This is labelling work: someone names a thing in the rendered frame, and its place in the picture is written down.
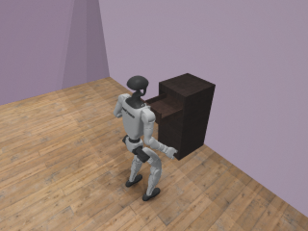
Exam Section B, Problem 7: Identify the robot right upper arm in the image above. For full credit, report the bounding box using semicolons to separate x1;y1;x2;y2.
141;108;156;146

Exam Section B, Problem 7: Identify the drawer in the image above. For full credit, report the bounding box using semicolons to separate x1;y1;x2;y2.
140;93;184;126

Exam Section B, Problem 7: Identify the robot right hand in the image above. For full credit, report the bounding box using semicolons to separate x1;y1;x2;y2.
166;147;178;160

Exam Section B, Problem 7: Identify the right robot forearm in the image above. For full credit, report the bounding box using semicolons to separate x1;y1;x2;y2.
148;138;169;154

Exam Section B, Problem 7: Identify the cabinet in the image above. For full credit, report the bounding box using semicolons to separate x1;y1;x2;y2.
158;73;216;161

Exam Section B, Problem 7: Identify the left robot foot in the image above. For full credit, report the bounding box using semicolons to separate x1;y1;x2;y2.
125;174;142;188

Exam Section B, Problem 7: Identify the left robot shin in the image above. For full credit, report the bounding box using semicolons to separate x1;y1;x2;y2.
129;155;142;182

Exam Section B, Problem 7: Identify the robot left upper arm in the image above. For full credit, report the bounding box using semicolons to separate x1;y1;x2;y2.
113;93;130;118

